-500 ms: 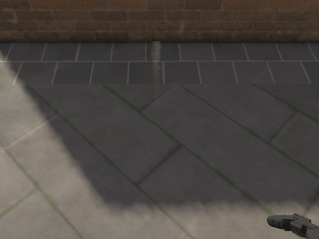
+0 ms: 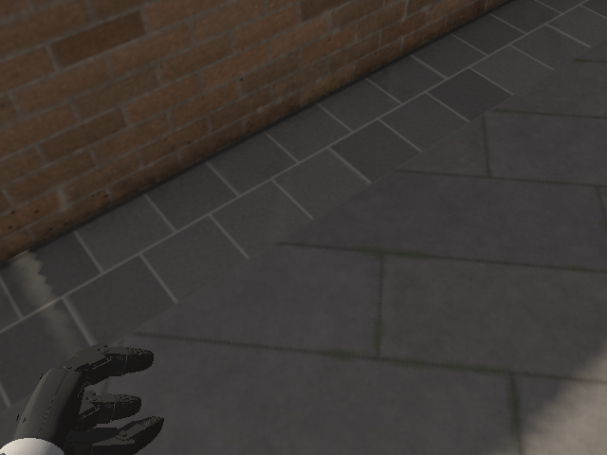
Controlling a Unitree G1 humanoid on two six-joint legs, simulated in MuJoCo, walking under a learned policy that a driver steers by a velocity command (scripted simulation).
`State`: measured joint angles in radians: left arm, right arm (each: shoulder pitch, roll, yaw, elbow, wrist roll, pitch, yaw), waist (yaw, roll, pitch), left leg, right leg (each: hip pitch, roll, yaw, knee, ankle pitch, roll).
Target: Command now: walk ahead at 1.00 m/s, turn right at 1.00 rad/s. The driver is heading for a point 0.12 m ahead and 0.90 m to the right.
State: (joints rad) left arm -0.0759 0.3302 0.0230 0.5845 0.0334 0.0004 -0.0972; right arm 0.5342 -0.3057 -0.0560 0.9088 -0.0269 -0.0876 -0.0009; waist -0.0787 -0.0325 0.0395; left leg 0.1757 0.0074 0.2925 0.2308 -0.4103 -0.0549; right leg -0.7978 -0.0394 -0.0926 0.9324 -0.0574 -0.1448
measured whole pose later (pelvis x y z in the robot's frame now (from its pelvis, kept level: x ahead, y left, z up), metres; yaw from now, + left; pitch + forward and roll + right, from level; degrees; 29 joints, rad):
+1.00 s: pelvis +0.92 -0.25 -0.01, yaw -36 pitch +3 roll +0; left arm 0.01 0.28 0.00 0.70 0.02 -0.09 -0.04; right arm 0.43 -0.26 -0.01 0.87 -0.01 -0.09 -0.01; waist -0.06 -0.01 0.07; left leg -0.06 0.00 0.01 1.08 -0.49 -0.07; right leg -0.56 0.13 -0.03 0.57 -0.06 -0.14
